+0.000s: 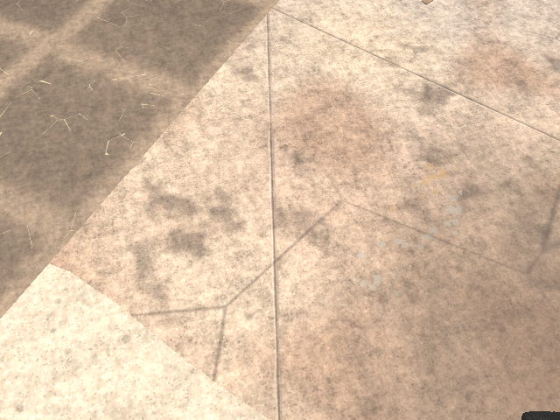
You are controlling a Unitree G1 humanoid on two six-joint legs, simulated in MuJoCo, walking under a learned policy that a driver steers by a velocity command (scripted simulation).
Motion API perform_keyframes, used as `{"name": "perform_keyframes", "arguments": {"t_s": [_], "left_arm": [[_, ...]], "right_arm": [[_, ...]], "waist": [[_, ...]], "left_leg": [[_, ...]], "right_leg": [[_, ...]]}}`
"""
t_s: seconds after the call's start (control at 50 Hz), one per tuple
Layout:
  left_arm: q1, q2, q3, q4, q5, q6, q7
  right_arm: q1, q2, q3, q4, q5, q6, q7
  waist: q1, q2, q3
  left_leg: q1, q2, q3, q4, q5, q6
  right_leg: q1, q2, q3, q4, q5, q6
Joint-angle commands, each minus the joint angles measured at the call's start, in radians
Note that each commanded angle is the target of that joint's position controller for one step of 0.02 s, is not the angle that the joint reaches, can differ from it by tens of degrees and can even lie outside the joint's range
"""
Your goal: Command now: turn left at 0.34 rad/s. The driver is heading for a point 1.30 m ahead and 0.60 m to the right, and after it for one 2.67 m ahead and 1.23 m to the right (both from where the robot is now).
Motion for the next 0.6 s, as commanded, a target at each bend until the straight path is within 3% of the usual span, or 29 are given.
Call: {"name": "perform_keyframes", "arguments": {"t_s": [0.02,0.04,0.06,0.08,0.1,0.12,0.14,0.18,0.26,0.28,0.3,0.34,0.42,0.48,0.5,0.52,0.56,0.58,0.6], "left_arm": [[0.009,0.023,-0.02,-0.059,0.051,-0.028,-0.017],[0.011,0.028,-0.022,-0.061,0.053,-0.021,-0.012],[-0.005,0.116,-0.002,-0.04,0.023,-0.013,-0.01],[-0.016,0.128,0.008,-0.048,-0.002,-0.014,-0.016],[-0.029,0.129,0.012,-0.041,-0.009,-0.015,-0.016],[-0.044,0.142,0.017,-0.04,-0.01,-0.015,-0.016],[-0.037,0.141,0.02,-0.037,-0.015,-0.02,-0.018],[-0.005,0.119,0.022,-0.024,-0.018,-0.035,-0.017],[0.023,0.076,0.019,-0.022,-0.012,-0.042,-0.014],[0.009,0.067,0.016,-0.002,0.107,-0.004,-0.056],[0.002,0.053,0.016,-0.014,0.097,0.011,-0.075],[-0.016,0.047,0.012,-0.024,0.068,0.019,-0.093],[-0.088,0.048,0.001,-0.055,0.069,0.016,-0.105],[-0.172,0.034,-0.016,-0.091,0.065,0.012,-0.112],[-0.195,0.026,-0.023,-0.106,0.062,0.012,-0.11],[-0.195,0.018,-0.029,-0.115,0.059,0.011,-0.105],[-0.099,0.031,-0.025,-0.104,0.043,0.011,-0.08],[0.043,0.062,-0.01,-0.071,0.033,0.005,-0.068],[0.226,0.111,0.016,-0.024,0.03,-0.008,-0.055]], "right_arm": [[0.157,-0.208,-0.062,-0.038,-0.015,-0.016,-0.027],[0.076,-0.186,-0.038,-0.057,-0.05,-0.038,-0.029],[0.146,-0.138,-0.032,-0.026,-0.038,-0.054,-0.018],[0.194,-0.153,-0.04,0.026,-0.018,-0.067,-0.016],[0.175,-0.165,-0.045,0.044,-0.005,-0.078,-0.019],[0.152,-0.157,-0.037,0.052,-0.005,-0.092,-0.024],[0.144,-0.145,-0.03,0.053,-0.016,-0.109,-0.029],[0.138,-0.106,-0.022,0.061,-0.032,-0.143,-0.035],[0.154,-0.078,-0.023,0.093,-0.035,-0.178,-0.038],[0.195,-0.09,-0.016,0.124,-0.07,-0.16,-0.023],[0.196,-0.092,-0.02,0.129,-0.073,-0.158,-0.02],[0.201,-0.088,-0.018,0.146,-0.067,-0.163,-0.021],[0.224,-0.09,-0.022,0.195,-0.065,-0.175,-0.031],[0.261,-0.088,-0.023,0.238,-0.069,-0.174,-0.034],[0.277,-0.09,-0.023,0.255,-0.07,-0.169,-0.034],[0.272,-0.096,-0.023,0.266,-0.069,-0.164,-0.032],[0.262,-0.142,-0.027,0.278,-0.063,-0.148,-0.033],[0.249,-0.18,-0.034,0.277,-0.064,-0.133,-0.031],[0.221,-0.215,-0.041,0.262,-0.049,-0.123,-0.021]], "waist": [[-0.056,0.222,-0.265],[-0.041,0.279,-0.311],[-0.114,0.178,-0.323],[-0.118,0.184,-0.247],[-0.114,0.189,-0.184],[-0.116,0.214,-0.112],[-0.107,0.205,-0.074],[-0.089,0.167,-0.058],[-0.067,0.117,-0.033],[-0.064,0.035,-0.014],[-0.059,0.07,0.008],[-0.05,0.095,0.033],[-0.049,0.074,0.083],[-0.075,0.066,0.12],[-0.081,0.065,0.127],[-0.069,0.065,0.118],[-0.005,0.094,0.009],[0.071,0.113,-0.079],[0.159,0.1,-0.183]], "left_leg": [[0.515,0.215,-0.319,-0.213,0.656,0.136],[0.396,0.397,-0.42,-0.188,0.728,0.342],[0.404,0.336,-0.366,-0.25,0.389,0.36],[0.401,0.279,-0.328,-0.304,-0.073,0.303],[0.378,0.249,-0.326,-0.352,-0.362,0.25],[0.341,0.248,-0.319,-0.408,-0.437,0.228],[0.319,0.249,-0.306,-0.445,-0.434,0.212],[0.359,0.254,-0.24,-0.48,-0.358,0.184],[0.395,0.259,-0.088,-0.508,-0.233,0.159],[0.313,0.241,-0.02,-0.523,-0.228,0.132],[0.286,0.235,0.01,-0.524,-0.223,0.128],[0.28,0.251,0.042,-0.53,-0.232,0.13],[0.368,0.276,0.126,-0.552,-0.21,0.128],[0.453,0.273,0.217,-0.555,-0.085,0.126],[0.489,0.272,0.248,-0.537,0.012,0.126],[0.507,0.262,0.291,-0.488,0.228,0.119],[0.529,0.255,0.338,-0.284,0.934,0.109],[0.511,0.267,0.337,-0.08,1.179,0.114],[0.392,0.269,0.317,0.19,1.184,0.113]], "right_leg": [[-0.254,-0.036,0.024,0.327,-0.121,-0.017],[-0.329,0.015,0.12,0.499,-0.382,0.032],[-0.358,0.01,0.165,0.595,-0.367,0.031],[-0.445,0.003,0.178,0.627,-0.295,0.007],[-0.505,-0.008,0.192,0.632,-0.216,-0.011],[-0.547,-0.003,0.215,0.635,-0.126,-0.013],[-0.56,0.004,0.238,0.647,-0.043,-0.018],[-0.613,0.011,0.278,0.655,0.08,-0.024],[-0.694,-0.001,0.301,0.657,0.201,-0.005],[-0.647,0.035,0.233,0.679,0.182,-0.002],[-0.659,0.028,0.225,0.683,0.199,-0.002],[-0.701,0.013,0.229,0.681,0.241,-0.012],[-0.757,-0.017,0.193,0.579,0.247,-0.068],[-0.733,-0.028,0.115,0.459,0.19,-0.132],[-0.72,-0.023,0.087,0.42,0.155,-0.158],[-0.66,-0.001,0.05,0.366,0.112,-0.188],[-0.423,0.114,-0.045,0.334,-0.002,-0.251],[-0.253,0.18,-0.059,0.343,-0.077,-0.275],[0.007,0.229,-0.027,0.294,-0.089,-0.299]]}}
Next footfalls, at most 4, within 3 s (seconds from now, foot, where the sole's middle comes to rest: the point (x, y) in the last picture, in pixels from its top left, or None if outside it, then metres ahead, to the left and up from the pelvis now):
0.60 right None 0.38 -0.19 -0.77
1.06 left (426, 259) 0.84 -0.36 -0.77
1.46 right None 0.88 -0.77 -0.77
1.88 left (555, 132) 1.34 -0.84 -0.77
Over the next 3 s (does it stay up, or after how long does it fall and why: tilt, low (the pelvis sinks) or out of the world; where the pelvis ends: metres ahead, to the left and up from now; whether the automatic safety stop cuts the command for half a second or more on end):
stays up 2.13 -0.90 0.00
